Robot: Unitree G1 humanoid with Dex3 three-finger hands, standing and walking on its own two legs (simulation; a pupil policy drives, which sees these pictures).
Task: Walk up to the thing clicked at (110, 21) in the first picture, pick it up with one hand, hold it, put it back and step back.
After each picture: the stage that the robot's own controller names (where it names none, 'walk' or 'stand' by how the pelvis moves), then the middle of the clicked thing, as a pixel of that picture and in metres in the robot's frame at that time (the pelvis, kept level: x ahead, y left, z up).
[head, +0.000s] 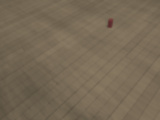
stand; (110, 23) +1.83 -0.36 -0.72
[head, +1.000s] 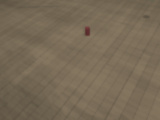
walk; (87, 31) +1.72 +0.08 -0.70
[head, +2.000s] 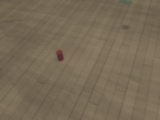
walk; (60, 55) +1.17 +0.33 -0.72
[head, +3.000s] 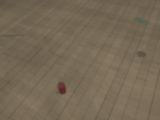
walk; (62, 88) +0.77 +0.27 -0.72
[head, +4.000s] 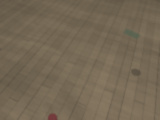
walk; out of the picture +0.48 +0.20 -0.71
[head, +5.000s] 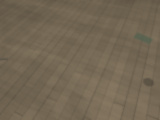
stand; out of the picture +0.35 +0.21 -0.71
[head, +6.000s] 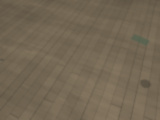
stand; out of the picture +0.34 +0.22 -0.71
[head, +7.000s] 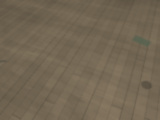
stand; out of the picture +0.34 +0.22 -0.72
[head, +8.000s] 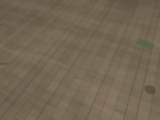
stand; out of the picture +0.31 +0.22 -0.73
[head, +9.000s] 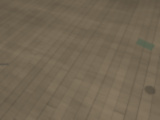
stand; out of the picture +0.31 +0.22 -0.73
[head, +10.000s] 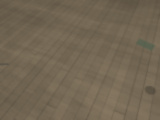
stand; out of the picture +0.31 +0.22 -0.73
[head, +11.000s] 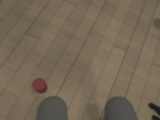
go down; (40, 86) +0.38 +0.22 -0.43
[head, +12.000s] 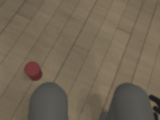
go down; (34, 71) +0.41 +0.23 -0.31
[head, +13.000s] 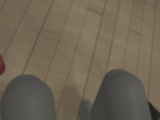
close in; out of the picture +0.39 +0.26 -0.23
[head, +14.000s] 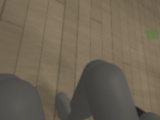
close; out of the picture +0.39 +0.28 -0.22
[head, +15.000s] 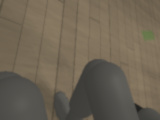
lift; out of the picture +0.38 +0.28 -0.22
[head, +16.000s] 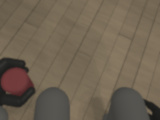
lift; (19, 84) +0.31 +0.23 -0.05
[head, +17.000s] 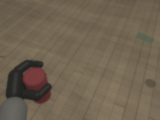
hold; (38, 86) +0.33 +0.17 +0.05
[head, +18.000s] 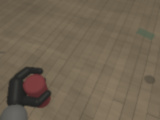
hold; (38, 92) +0.32 +0.17 +0.01
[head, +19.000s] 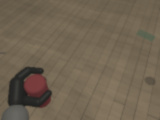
hold; (38, 91) +0.32 +0.17 +0.01
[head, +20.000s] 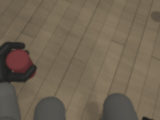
crouch; (22, 65) +0.40 +0.21 -0.08
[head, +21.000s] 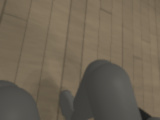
lower; out of the picture +0.41 +0.28 -0.22
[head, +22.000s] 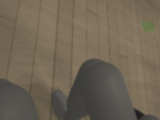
lower; out of the picture +0.40 +0.29 -0.23
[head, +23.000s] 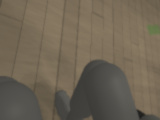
lower; out of the picture +0.39 +0.29 -0.23
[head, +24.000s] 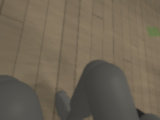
lower; out of the picture +0.39 +0.29 -0.23
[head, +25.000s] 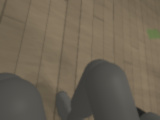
loosen; out of the picture +0.38 +0.28 -0.23
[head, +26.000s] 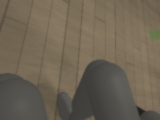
withdraw; out of the picture +0.38 +0.27 -0.23
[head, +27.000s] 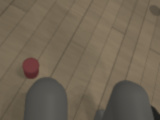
walk; (31, 69) +0.40 +0.22 -0.28
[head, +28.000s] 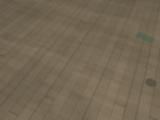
stand; out of the picture +0.32 +0.19 -0.65
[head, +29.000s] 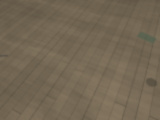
stand; out of the picture +0.34 +0.20 -0.67
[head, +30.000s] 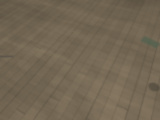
stand; out of the picture +0.34 +0.20 -0.70
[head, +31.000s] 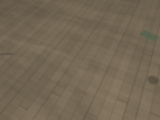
walk; out of the picture +0.36 +0.20 -0.72
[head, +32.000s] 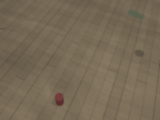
walk; (59, 99) +0.54 +0.16 -0.71
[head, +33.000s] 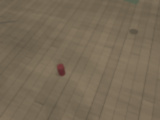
walk; (61, 70) +0.85 +0.28 -0.69
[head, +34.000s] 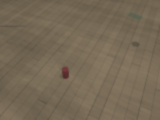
stand; (65, 72) +0.95 +0.20 -0.72
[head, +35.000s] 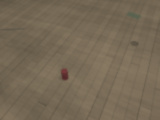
stand; (64, 74) +0.95 +0.21 -0.73
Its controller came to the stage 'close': yes
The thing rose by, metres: 0.72
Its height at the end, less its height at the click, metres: +0.00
